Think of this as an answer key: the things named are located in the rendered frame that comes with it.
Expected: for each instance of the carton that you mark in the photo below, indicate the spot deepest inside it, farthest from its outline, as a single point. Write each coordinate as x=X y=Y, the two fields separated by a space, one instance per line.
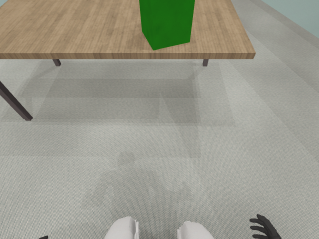
x=166 y=23

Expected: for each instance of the robot right thigh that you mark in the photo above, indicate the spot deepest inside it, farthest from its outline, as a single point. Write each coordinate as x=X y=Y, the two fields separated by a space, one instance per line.
x=193 y=230

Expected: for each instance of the robot left thigh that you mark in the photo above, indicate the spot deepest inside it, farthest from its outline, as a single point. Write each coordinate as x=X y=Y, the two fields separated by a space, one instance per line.
x=124 y=228

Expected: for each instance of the table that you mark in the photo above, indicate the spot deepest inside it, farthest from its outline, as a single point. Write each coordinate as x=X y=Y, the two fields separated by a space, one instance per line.
x=111 y=29

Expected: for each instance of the robot thigh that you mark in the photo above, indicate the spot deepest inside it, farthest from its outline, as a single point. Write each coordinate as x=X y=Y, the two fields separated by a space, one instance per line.
x=124 y=228
x=193 y=230

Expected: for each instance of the robot right hand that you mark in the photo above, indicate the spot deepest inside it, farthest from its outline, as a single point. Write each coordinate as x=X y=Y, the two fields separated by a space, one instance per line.
x=268 y=228

